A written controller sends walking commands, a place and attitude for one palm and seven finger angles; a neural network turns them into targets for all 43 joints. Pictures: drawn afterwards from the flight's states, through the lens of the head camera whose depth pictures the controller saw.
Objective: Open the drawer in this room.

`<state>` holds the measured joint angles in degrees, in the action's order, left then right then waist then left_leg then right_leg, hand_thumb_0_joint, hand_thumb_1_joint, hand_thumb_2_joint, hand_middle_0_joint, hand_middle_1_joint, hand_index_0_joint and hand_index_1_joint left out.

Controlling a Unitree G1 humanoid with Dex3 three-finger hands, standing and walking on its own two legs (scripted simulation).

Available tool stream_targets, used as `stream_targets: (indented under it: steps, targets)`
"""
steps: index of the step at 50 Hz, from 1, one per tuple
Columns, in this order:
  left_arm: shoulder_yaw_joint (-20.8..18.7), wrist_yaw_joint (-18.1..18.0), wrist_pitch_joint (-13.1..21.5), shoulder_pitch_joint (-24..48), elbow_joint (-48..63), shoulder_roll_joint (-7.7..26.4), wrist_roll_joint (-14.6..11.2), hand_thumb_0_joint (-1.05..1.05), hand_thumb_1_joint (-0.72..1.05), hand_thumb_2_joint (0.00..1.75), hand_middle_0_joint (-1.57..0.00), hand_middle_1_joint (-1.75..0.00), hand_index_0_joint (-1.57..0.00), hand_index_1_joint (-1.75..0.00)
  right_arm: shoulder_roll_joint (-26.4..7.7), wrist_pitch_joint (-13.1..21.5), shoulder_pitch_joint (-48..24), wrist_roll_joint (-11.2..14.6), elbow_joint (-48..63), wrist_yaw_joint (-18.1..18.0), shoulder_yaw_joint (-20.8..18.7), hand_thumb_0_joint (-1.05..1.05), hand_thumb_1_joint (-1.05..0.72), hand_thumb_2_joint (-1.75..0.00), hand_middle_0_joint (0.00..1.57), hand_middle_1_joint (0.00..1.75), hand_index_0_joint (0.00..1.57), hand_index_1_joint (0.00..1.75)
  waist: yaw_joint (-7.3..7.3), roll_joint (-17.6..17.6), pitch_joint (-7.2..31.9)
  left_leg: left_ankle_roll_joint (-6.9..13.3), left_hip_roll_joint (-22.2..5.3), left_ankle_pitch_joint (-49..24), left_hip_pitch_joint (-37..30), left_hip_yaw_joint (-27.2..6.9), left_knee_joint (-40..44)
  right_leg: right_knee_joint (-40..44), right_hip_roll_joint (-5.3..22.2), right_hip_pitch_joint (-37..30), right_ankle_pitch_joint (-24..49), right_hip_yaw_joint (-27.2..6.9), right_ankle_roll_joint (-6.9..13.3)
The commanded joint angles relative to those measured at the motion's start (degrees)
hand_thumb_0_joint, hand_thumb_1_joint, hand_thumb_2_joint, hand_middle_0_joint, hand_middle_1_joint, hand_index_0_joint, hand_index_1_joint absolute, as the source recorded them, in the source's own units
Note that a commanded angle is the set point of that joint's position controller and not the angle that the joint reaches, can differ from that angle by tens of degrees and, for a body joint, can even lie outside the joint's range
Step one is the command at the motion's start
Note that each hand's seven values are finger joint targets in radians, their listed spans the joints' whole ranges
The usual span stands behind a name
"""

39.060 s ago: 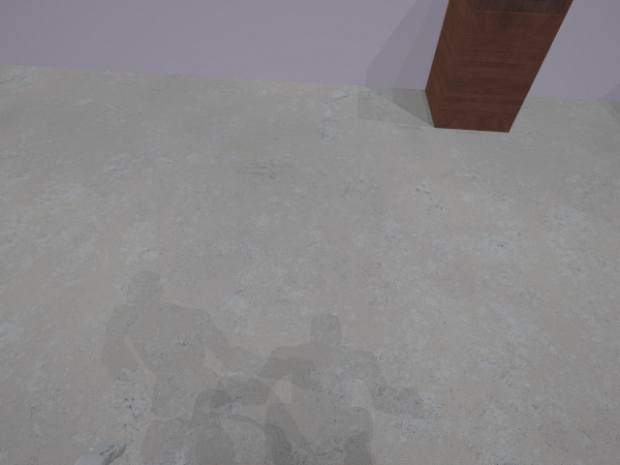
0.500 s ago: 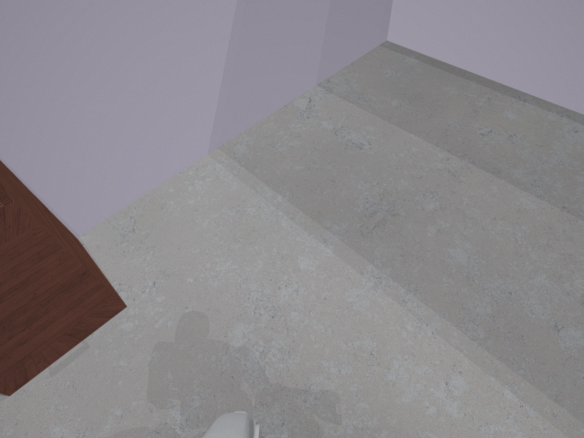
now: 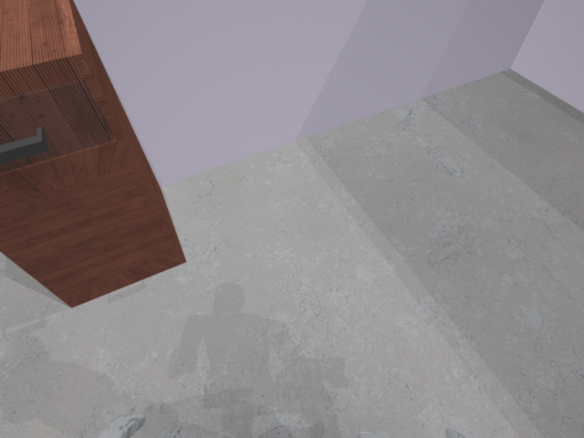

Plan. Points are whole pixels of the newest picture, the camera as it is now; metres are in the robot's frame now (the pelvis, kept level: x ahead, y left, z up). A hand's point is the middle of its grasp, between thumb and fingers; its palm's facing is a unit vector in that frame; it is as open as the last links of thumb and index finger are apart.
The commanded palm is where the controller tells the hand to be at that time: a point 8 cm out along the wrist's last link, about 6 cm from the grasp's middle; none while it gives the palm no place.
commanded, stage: turn to face it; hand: left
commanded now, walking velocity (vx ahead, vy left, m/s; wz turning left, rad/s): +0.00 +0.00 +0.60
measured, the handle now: (10, 145) +0.65 +0.67 -0.04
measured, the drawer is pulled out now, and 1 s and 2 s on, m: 0.00 0.00 0.00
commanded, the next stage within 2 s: take the last steps up to it in 0.78 s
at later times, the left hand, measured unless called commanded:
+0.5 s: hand out of the picture -0.04 +0.22 -0.18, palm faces +0.35 -0.91 -0.24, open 7.4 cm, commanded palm none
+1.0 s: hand out of the picture -0.01 +0.20 -0.15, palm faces +0.45 -0.86 -0.25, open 7.4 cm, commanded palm none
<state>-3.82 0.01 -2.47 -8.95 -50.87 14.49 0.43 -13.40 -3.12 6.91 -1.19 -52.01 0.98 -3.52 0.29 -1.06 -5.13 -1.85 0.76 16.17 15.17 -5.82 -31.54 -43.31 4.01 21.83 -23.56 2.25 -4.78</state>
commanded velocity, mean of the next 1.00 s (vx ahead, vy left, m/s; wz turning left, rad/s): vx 0.04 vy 0.01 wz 0.37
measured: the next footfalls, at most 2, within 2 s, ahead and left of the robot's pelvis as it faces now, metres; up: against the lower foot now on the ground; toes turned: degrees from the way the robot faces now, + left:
right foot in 0.04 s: +0.07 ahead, -0.13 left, +0.00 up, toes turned -3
left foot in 0.48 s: -0.02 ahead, +0.12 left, +0.00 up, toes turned +23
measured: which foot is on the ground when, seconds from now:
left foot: down 0.00-0.04, up 0.06-0.46, down 0.48-0.96, up 0.98-1.00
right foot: up 0.00-0.02, down 0.04-0.48, up 0.50-0.92, down 0.94-1.00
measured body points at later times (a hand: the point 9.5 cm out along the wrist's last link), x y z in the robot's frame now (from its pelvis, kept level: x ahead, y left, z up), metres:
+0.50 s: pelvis -0.01 +0.01 -0.01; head +0.02 +0.04 +0.44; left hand -0.06 +0.27 -0.16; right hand +0.16 -0.21 -0.14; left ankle -0.05 +0.10 -0.73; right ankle +0.03 -0.13 -0.72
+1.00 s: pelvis +0.00 -0.01 +0.00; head +0.03 -0.02 +0.45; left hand -0.03 +0.24 -0.13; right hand +0.13 -0.20 -0.17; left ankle -0.06 +0.10 -0.71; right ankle +0.04 -0.10 -0.73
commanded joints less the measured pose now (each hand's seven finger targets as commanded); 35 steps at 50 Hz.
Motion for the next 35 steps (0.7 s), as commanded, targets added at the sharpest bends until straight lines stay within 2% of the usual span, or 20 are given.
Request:
stream_targets:
  steps: [1,2,3,4,5,6,7,9,12,14,18,21,22,23,24,25,27,30,32,35]
  targets:
    - [-1.99,-1.04,2.94,-10.79,2.18,9.05,0.47,0.0,0.9,0.9,-0.2,-0.3,-0.2,-0.3,-8.96,1.25,-2.52,0.67,5.83,-0.71,-3.13,0.0,-0.9,-0.9,0.2,0.3,0.2,0.3,3.82,3.19,9.08,3.79,-3.36,-5.93,11.98,-5.86,-7.05,23.8,6.15,-21.69,12.27,-4.68,1.82]
    - [-3.08,-1.62,3.29,-10.55,2.88,15.22,1.35,0.0,0.9,0.9,-0.2,-0.3,-0.2,-0.3,-5.0,1.26,-1.88,0.94,7.45,-0.44,-2.45,0.0,-0.9,-0.9,0.2,0.3,0.2,0.3,3.93,21.41,8.5,-0.65,4.41,17.73,20.74,3.41,-23.39,27.13,23.3,-23.45,20.76,-22.74,8.9]
    - [-2.65,-1.88,2.94,-10.22,3.26,14.3,0.63,0.0,0.9,0.9,-0.2,-0.3,-0.2,-0.3,-8.38,0.73,-3.22,0.53,7.42,-0.51,-3.14,0.0,-0.9,-0.9,0.2,0.3,0.2,0.3,4.13,15.98,7.97,0.0,0.99,19.45,18.28,0.06,-33.56,26.89,25.78,-16.27,22.99,-21.66,12.79]
    - [-2.42,-2.09,3.38,-5.91,4.08,11.22,0.63,0.0,0.9,0.9,-0.2,-0.3,-0.2,-0.3,-8.88,0.22,-1.29,0.4,5.72,-0.22,-3.53,0.0,-0.9,-0.9,0.2,0.3,0.2,0.3,1.79,14.51,6.06,0.25,-0.87,14.37,17.07,-1.52,-38.81,28.17,22.8,-11.0,14.78,-17.65,12.57]
    - [-1.89,-1.94,3.09,-2.29,5.1,10.05,0.61,0.0,0.9,0.9,-0.2,-0.3,-0.2,-0.3,-8.05,-0.21,-0.51,0.24,4.23,0.17,-3.78,0.0,-0.9,-0.9,0.2,0.3,0.2,0.3,0.4,13.14,4.04,-0.26,-1.22,10.98,17.09,0.05,-41.97,28.28,19.72,-8.95,10.31,-14.34,11.27]
    - [-1.3,-1.78,3.03,-0.26,5.88,8.75,0.68,0.0,0.9,0.9,-0.2,-0.3,-0.2,-0.3,-7.86,-0.42,0.56,0.0,3.4,0.64,-3.63,0.0,-0.9,-0.9,0.2,0.3,0.2,0.3,-0.64,11.83,3.2,-0.85,-1.92,7.92,17.13,1.32,-42.97,27.19,17.15,-8.64,11.27,-9.29,10.06]
    - [-1.12,-1.92,3.08,0.87,6.1,7.68,0.79,0.0,0.9,0.9,-0.2,-0.3,-0.2,-0.3,-7.24,-0.52,1.84,0.1,2.73,0.96,-3.47,0.0,-0.9,-0.9,0.2,0.3,0.2,0.3,-1.41,12.49,3.69,-1.26,-2.31,6.38,16.53,2.3,-42.06,26.6,16.04,-8.78,13.67,-5.78,9.43]
    - [-0.99,-1.96,3.26,-0.83,5.84,7.34,0.9,0.0,0.9,0.9,-0.2,-0.3,-0.2,-0.3,-6.11,-0.73,2.01,0.16,2.29,1.14,-3.03,0.0,-0.9,-0.9,0.2,0.3,0.2,0.3,-0.77,12.87,4.39,-2.12,-2.16,4.93,16.44,4.28,-38.33,25.98,14.69,-11.99,17.42,-1.04,9.08]
    - [-1.36,-2.15,3.07,-4.27,4.28,8.42,1.1,0.0,0.9,0.9,-0.2,-0.3,-0.2,-0.3,-5.6,-0.78,-0.83,0.39,2.8,1.2,-2.64,0.0,-0.9,-0.9,0.2,0.3,0.2,0.3,1.22,11.77,4.34,-2.68,-2.86,6.76,15.27,6.44,-30.71,26.06,16.61,-14.67,18.2,0.37,10.38]
    - [-1.71,-2.06,3.05,-6.19,3.55,9.41,1.2,0.0,0.9,0.9,-0.2,-0.3,-0.2,-0.3,-4.53,-0.49,-2.24,0.45,3.14,1.19,-2.12,0.0,-0.9,-0.9,0.2,0.3,0.2,0.3,2.2,10.71,5.24,-2.71,-2.72,8.43,14.11,8.01,-23.88,24.62,17.27,-17.41,23.27,1.55,11.28]
    - [-2.49,-1.84,2.78,-7.57,2.07,10.74,1.47,0.0,0.9,0.9,-0.2,-0.3,-0.2,-0.3,-3.52,0.48,-2.17,0.88,3.24,0.92,-1.34,0.0,-0.9,-0.9,0.2,0.3,0.2,0.3,3.4,12.99,7.08,-1.62,-2.26,10.79,8.55,10.96,-13.09,20.94,19.13,-18.17,29.54,3.24,12.11]
    - [-2.71,-1.5,2.53,-6.63,1.07,10.85,1.05,0.0,0.9,0.9,-0.2,-0.3,-0.2,-0.3,-3.99,1.3,2.16,0.76,2.23,0.52,-1.31,0.0,-0.9,-0.9,0.2,0.3,0.2,0.3,1.03,12.15,9.3,-0.68,-1.51,2.78,0.78,12.42,-0.67,14.79,17.96,-16.49,30.49,6.56,8.94]
    - [-2.5,-1.4,2.19,-6.2,1.0,9.88,0.62,0.0,0.9,0.9,-0.2,-0.3,-0.2,-0.3,-5.4,1.68,4.53,0.74,1.61,0.57,-1.62,0.0,-0.9,-0.9,0.2,0.3,0.2,0.3,-0.52,7.92,10.15,0.0,-2.3,-4.1,-6.31,10.76,6.35,9.57,16.58,-11.35,26.26,7.99,6.45]
    - [-2.05,-1.23,1.79,-6.35,1.98,7.21,0.17,0.0,0.9,0.9,-0.2,-0.3,-0.2,-0.3,-10.17,2.27,7.49,0.39,1.09,0.26,-2.73,0.0,-0.9,-0.9,0.2,0.3,0.2,0.3,-2.57,-4.73,11.69,3.8,-11.12,-14.08,-14.35,-1.44,10.46,-0.38,10.96,-0.99,12.56,10.58,2.74]
    - [-0.54,-1.02,1.44,-3.18,4.36,3.02,0.09,0.0,0.9,0.9,-0.2,-0.3,-0.2,-0.3,-15.73,2.28,10.43,0.27,0.84,-0.35,-4.02,0.0,-0.9,-0.9,0.2,0.3,0.2,0.3,-4.62,-18.8,10.06,11.04,-24.11,-33.81,-16.01,-17.14,13.37,-11.62,4.18,11.61,-15.17,8.5,-0.55]
    - [-0.34,-1.38,0.81,-0.09,4.73,4.23,0.48,0.0,0.9,0.9,-0.2,-0.3,-0.2,-0.3,-15.67,1.82,11.72,0.19,-0.37,-0.82,-3.81,0.0,-0.9,-0.9,0.2,0.3,0.2,0.3,-5.28,-12.65,9.24,14.65,-26.05,-34.04,-12.59,-14.04,12.41,-17.38,4.5,10.38,-14.69,2.89,0.69]
    - [-0.65,-1.24,0.44,0.67,2.29,3.97,0.51,0.0,0.9,0.9,-0.2,-0.3,-0.2,-0.3,-11.6,2.17,6.41,0.0,0.19,-1.93,-2.73,0.0,-0.9,-0.9,0.2,0.3,0.2,0.3,-2.99,-13.04,5.99,13.01,-19.82,-25.48,-8.27,-10.42,13.3,-20.53,4.73,11.09,-7.41,-0.22,0.74]
    - [-0.68,-0.57,0.61,-3.17,-0.55,3.93,0.42,0.0,0.9,0.9,-0.2,-0.3,-0.2,-0.3,-9.18,2.72,2.3,0.06,1.04,-2.18,-1.58,0.0,-0.9,-0.9,0.2,0.3,0.2,0.3,-0.34,-8.05,5.47,10.93,-14.67,-27.12,-8.32,-4.3,12.27,-20.53,2.93,9.19,-0.55,-0.04,0.34]
    - [-0.44,-0.55,0.79,-3.28,-1.24,3.65,0.28,0.0,0.9,0.9,-0.2,-0.3,-0.2,-0.3,-8.8,3.0,3.94,0.26,0.5,-2.36,-1.45,0.0,-0.9,-0.9,0.2,0.3,0.2,0.3,-0.72,-5.88,6.77,10.84,-14.06,-30.8,-10.61,-3.56,11.85,-18.21,2.22,8.62,0.14,-0.02,0.09]
    - [-0.08,-0.85,0.71,-2.19,-1.14,3.04,0.2,0.0,0.9,0.9,-0.2,-0.3,-0.2,-0.3,-8.63,3.03,6.25,0.26,-0.71,-2.42,-1.5,0.0,-0.9,-0.9,0.2,0.3,0.2,0.3,-1.44,-5.8,7.15,11.42,-14.45,-32.92,-12.91,-4.82,11.85,-14.96,1.56,8.11,-0.07,-0.16,-0.4]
